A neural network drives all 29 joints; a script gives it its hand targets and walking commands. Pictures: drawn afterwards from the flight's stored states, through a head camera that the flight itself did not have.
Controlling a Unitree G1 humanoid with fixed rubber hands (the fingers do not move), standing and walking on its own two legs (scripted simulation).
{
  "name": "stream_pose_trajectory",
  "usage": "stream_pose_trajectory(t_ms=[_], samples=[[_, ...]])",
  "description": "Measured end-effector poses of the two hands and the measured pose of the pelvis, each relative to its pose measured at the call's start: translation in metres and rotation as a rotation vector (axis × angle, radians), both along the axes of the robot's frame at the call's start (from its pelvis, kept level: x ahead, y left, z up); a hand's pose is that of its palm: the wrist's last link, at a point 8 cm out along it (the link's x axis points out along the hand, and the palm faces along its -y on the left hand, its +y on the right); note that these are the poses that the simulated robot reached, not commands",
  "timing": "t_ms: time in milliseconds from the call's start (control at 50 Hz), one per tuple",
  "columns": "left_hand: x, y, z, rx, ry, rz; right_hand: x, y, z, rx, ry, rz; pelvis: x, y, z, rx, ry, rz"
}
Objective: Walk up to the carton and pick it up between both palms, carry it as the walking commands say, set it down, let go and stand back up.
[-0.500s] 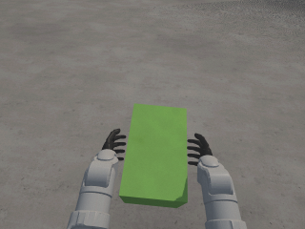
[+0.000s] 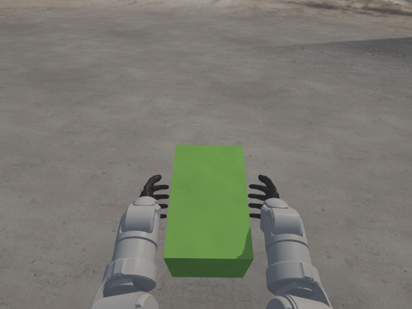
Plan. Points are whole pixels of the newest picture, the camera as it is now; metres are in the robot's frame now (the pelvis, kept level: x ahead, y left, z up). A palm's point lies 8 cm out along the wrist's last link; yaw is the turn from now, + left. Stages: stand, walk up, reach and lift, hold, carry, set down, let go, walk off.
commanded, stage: hold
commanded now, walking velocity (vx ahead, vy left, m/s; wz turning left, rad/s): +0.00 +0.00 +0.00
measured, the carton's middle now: (208, 209) +0.36 +0.01 -0.01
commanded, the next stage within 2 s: set down in 0.38 s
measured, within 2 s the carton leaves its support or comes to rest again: neither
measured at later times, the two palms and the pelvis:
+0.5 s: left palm (156, 202) +0.32 +0.13 +0.06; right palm (272, 207) +0.33 -0.12 +0.06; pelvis +0.02 +0.00 +0.00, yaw -1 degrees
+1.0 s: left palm (163, 216) +0.34 +0.12 -0.02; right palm (268, 222) +0.35 -0.13 -0.03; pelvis +0.02 -0.01 -0.01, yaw -1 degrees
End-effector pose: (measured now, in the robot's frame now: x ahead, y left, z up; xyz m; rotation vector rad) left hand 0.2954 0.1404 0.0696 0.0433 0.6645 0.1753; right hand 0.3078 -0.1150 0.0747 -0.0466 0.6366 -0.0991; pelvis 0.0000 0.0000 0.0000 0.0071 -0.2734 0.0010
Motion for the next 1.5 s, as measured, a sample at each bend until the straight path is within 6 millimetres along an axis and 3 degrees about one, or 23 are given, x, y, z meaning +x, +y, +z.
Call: stream_pose_trajectory(t_ms=[380, 500, 680, 860, 1040, 1300, 1500], samples=[[0.016, -0.018, -0.002, 0.024, -0.005, -0.083, 0.003, -0.019, -0.014, 0.02, 0.007, -0.071, 0.014, 0.0, 0.0, -0.001, -0.011, 0.023], [0.027, -0.011, -0.014, 0.037, 0.038, -0.011, 0.018, -0.01, -0.018, -0.005, 0.049, -0.015, 0.017, -0.004, 0.001, -0.004, 0.063, -0.025], [0.042, -0.022, -0.033, 0.013, 0.058, -0.045, 0.035, -0.022, -0.038, -0.027, 0.067, -0.02, 0.027, -0.012, 0.006, 0.007, 0.175, -0.032], [0.047, -0.022, -0.063, 0.008, 0.077, -0.051, 0.04, -0.024, -0.072, -0.009, 0.087, -0.013, 0.03, -0.015, 0.003, 0.01, 0.275, -0.031], [0.048, -0.018, -0.099, -0.014, 0.053, -0.024, 0.042, -0.018, -0.108, 0.0, 0.069, -0.044, 0.02, -0.012, -0.01, 0.01, 0.386, -0.021], [0.056, -0.017, -0.152, -0.038, 0.016, 0.023, 0.045, -0.013, -0.158, 0.016, 0.036, -0.105, 0.001, -0.003, -0.04, 0.016, 0.547, -0.025], [0.07, -0.013, -0.189, -0.029, 0.0, 0.042, 0.058, -0.007, -0.197, 0.022, 0.022, -0.109, -0.007, 0.0, -0.071, 0.02, 0.664, -0.02]])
